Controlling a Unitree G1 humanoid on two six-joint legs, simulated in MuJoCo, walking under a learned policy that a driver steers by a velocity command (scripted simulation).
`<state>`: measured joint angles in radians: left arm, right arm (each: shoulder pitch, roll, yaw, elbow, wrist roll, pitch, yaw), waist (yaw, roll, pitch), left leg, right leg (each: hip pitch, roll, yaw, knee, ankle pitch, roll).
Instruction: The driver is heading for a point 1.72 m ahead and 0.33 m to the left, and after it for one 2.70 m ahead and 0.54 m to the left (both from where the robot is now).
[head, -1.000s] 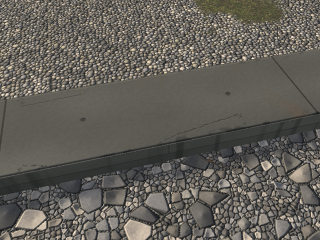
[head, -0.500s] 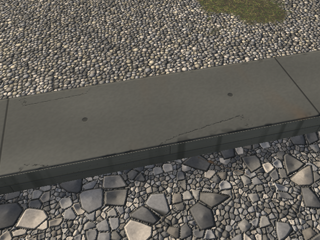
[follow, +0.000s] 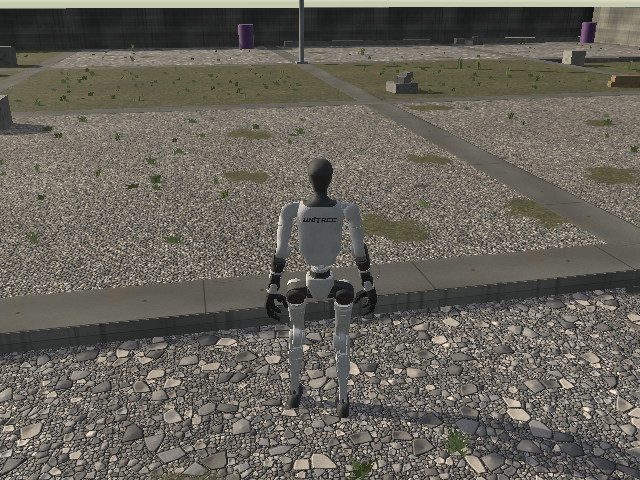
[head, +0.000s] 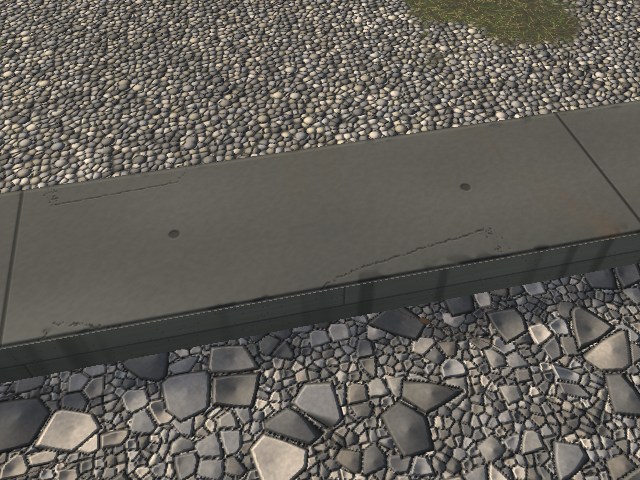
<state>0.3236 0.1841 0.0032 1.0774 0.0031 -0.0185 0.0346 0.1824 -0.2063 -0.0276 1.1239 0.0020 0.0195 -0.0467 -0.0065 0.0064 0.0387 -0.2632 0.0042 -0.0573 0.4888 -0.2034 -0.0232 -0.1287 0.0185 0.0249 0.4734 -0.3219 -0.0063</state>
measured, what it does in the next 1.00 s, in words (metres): walks ahead: right foot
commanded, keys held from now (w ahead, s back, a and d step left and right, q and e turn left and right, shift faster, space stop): no key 0.22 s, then w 0.78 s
